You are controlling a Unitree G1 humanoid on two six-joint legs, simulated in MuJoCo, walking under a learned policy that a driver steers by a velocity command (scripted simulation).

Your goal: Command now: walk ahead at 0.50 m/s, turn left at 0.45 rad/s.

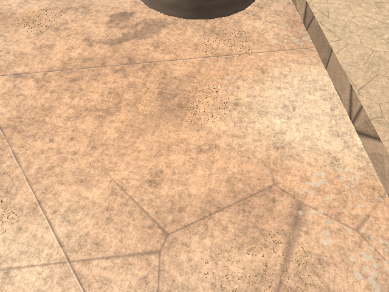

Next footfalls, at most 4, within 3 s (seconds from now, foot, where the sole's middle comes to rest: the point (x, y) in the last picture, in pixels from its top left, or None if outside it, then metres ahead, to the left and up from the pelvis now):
0.38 right None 0.40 -0.11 -0.77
0.90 left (143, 264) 0.56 0.19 -0.77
1.44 right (162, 181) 0.89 0.14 -0.77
1.96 left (122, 127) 1.18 0.34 -0.77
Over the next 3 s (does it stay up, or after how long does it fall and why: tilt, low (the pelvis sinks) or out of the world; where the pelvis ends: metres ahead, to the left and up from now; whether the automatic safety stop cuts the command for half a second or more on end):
stays up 1.44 0.19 0.00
